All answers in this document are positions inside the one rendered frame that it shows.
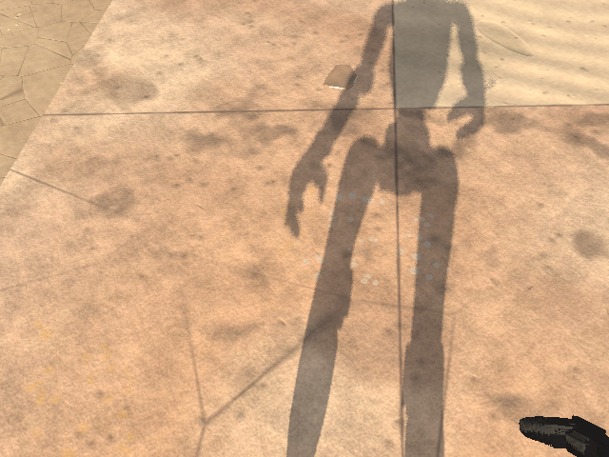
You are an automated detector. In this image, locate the robot right hand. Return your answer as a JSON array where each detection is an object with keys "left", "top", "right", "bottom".
[{"left": 519, "top": 415, "right": 609, "bottom": 457}]

